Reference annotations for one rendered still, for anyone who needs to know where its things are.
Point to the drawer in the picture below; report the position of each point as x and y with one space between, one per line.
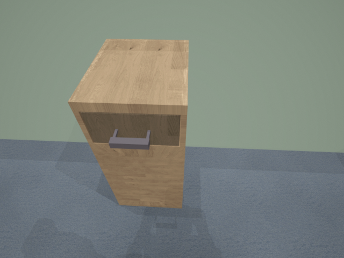
164 128

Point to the handle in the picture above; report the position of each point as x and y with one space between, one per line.
129 143

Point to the cabinet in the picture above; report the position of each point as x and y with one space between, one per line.
138 76

